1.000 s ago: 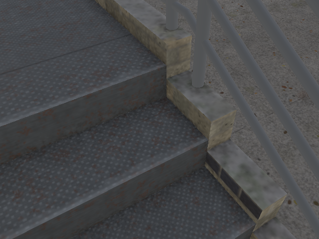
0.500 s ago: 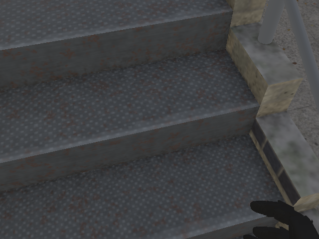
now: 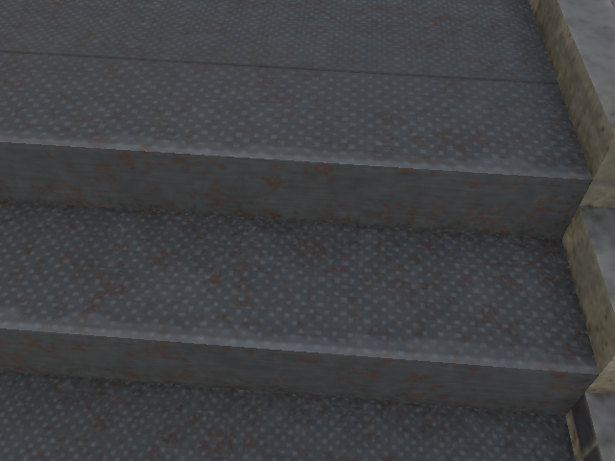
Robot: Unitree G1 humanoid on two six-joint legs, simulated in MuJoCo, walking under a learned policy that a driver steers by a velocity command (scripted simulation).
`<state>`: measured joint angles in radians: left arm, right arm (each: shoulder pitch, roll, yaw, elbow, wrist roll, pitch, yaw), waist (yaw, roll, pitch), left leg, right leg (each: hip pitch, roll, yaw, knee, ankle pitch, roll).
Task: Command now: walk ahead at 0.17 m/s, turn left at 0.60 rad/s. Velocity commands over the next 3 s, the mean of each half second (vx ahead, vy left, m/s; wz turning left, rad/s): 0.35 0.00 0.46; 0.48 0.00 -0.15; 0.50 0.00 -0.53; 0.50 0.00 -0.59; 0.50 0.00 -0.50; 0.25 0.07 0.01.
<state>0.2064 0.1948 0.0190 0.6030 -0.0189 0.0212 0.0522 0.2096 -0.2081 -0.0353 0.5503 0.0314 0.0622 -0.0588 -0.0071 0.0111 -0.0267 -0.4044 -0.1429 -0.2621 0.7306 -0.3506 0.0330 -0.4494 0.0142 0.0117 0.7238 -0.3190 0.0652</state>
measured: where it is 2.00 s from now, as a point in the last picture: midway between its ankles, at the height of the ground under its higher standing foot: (209, 104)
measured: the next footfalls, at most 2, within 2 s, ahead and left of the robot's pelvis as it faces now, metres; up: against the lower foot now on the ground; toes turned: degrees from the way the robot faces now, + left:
right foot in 0.02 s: +0.07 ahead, -0.13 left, +0.00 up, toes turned +3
left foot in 0.56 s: +0.41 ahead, +0.31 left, +0.17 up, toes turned +21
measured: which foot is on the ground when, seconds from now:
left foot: down 0.00-0.00, up 0.02-0.54, down 0.56-1.00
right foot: up 0.00-0.00, down 0.02-0.58, up 0.60-1.00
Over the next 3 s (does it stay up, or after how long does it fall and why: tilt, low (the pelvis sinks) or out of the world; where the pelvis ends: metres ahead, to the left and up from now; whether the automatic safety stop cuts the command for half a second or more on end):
stays up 1.46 -0.01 0.52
